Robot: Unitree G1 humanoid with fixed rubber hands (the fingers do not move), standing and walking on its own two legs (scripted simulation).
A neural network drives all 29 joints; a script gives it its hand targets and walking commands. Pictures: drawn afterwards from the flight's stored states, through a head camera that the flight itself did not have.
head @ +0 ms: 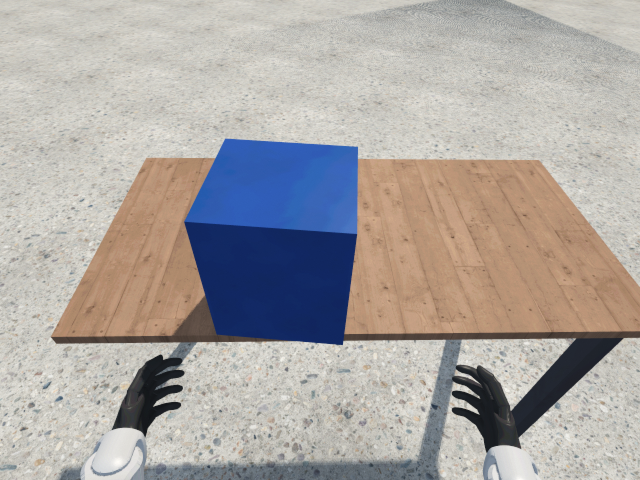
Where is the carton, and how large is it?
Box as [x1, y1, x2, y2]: [184, 139, 357, 344]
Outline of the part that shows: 225,139 184,221 216,333 227,335 342,344 356,239 357,147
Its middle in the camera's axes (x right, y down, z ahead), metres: -0.05 +0.01 +0.63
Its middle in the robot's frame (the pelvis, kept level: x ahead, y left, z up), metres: +0.47 +0.06 +0.03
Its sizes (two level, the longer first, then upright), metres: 0.210 0.200 0.250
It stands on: a table, 0.67 m high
